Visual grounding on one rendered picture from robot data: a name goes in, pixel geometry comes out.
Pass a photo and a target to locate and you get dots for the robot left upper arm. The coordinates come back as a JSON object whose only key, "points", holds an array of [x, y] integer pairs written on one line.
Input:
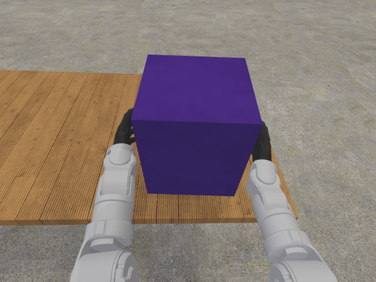
{"points": [[110, 266]]}

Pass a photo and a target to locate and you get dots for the left robot hand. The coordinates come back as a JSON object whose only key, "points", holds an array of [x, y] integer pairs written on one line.
{"points": [[124, 131]]}

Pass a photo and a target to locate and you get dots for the right robot hand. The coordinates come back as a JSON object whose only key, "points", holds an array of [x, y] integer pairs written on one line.
{"points": [[262, 147]]}

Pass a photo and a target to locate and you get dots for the robot right forearm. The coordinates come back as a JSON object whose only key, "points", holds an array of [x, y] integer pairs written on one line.
{"points": [[283, 238]]}

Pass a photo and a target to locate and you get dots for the carton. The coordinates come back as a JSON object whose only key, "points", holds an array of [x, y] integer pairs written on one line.
{"points": [[195, 122]]}

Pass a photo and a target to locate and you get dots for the table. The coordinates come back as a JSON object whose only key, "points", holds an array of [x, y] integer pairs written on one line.
{"points": [[55, 131]]}

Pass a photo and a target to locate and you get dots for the robot right upper arm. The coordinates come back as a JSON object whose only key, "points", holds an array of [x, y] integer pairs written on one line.
{"points": [[300, 271]]}

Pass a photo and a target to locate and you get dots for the robot left forearm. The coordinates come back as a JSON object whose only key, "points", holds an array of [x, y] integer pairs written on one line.
{"points": [[111, 227]]}

